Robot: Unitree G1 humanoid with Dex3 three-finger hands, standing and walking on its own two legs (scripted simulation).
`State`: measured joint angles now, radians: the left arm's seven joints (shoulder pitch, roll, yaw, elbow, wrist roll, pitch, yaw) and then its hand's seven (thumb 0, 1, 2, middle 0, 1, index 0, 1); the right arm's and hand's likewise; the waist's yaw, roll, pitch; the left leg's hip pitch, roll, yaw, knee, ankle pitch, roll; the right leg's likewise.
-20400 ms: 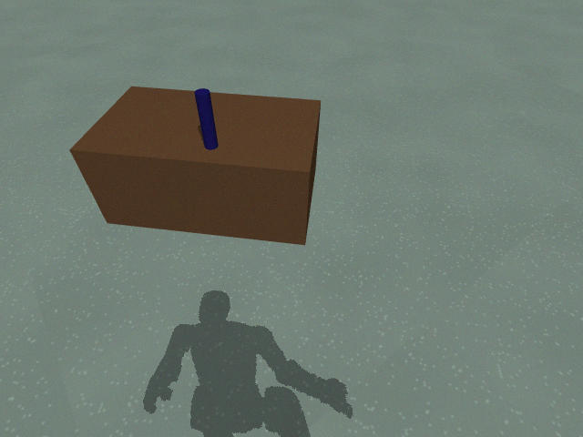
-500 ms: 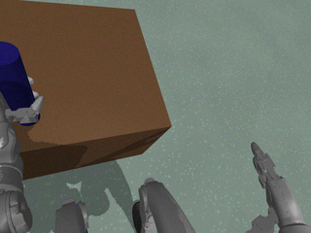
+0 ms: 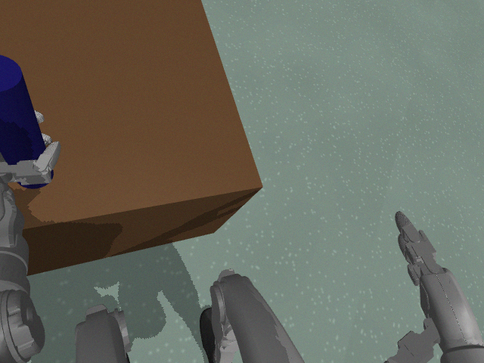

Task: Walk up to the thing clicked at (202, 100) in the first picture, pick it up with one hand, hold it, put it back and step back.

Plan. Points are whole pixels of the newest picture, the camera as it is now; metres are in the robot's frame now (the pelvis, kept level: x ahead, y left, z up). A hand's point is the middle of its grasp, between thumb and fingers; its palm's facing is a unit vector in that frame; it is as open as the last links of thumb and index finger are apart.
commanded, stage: loosen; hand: left
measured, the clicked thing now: (18, 135) +0.51 +0.20 -0.03
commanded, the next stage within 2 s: open in 0.10 s
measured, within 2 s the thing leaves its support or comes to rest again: neither
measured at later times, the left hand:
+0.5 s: hand (28, 142) +0.52 +0.19 -0.06, palm faces +0.17 -0.99 -0.01, open 11.4 cm
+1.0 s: hand out of the picture +0.52 +0.25 +0.03, palm faces +0.23 -0.97 -0.02, open 17.1 cm
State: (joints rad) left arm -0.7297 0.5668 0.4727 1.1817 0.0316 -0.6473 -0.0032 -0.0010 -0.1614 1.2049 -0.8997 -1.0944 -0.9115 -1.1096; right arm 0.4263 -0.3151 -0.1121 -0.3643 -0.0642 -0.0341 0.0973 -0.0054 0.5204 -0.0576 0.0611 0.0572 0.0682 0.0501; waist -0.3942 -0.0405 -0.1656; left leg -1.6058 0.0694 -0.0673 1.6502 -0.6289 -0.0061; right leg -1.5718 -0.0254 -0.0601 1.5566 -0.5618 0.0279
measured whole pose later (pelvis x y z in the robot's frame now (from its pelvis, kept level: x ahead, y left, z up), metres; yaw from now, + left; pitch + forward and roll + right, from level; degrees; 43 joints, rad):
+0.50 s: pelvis +0.00 +0.00 +0.00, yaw +0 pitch +34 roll -6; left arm -0.75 0.56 0.47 1.15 0.01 -0.64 0.00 0.00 -0.32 0.44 -0.75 -0.66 -0.77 -0.64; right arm 0.45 -0.32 -0.12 -0.39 -0.05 -0.04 0.10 -0.01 0.51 -0.05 0.06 0.06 0.07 0.05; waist -0.39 -0.04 -0.16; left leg -1.62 0.06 -0.07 1.66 -0.63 0.00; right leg -1.58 -0.03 -0.06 1.56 -0.56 0.03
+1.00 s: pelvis +0.01 +0.00 +0.03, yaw +0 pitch +30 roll -5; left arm -0.72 0.65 0.57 1.04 -0.03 -0.52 -0.11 -0.01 -0.51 0.05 -0.13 -0.08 -0.14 -0.07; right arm 0.48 -0.31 -0.10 -0.36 -0.03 0.01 0.07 -0.01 0.51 -0.05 0.06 0.06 0.07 0.05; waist -0.35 -0.04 -0.17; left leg -1.48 0.07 -0.06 1.56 -0.62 -0.01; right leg -1.45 -0.02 -0.06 1.46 -0.55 0.03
